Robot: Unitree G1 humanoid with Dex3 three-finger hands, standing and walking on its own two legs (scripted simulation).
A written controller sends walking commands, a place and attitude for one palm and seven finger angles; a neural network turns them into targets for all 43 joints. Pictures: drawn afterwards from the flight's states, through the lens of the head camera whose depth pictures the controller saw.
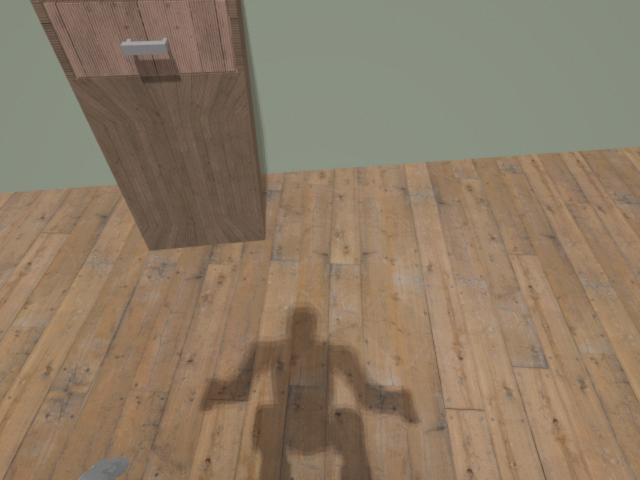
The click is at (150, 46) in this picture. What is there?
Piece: drawer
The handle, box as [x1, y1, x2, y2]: [121, 38, 167, 54]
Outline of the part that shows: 167,39 163,38 162,41 132,42 130,39 127,39 125,42 122,42 121,48 124,54 167,53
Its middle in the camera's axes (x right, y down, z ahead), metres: -0.45 -0.50 +1.00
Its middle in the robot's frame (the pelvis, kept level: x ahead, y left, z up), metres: +1.07 +0.51 +0.06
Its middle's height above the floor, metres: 0.83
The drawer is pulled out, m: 0.00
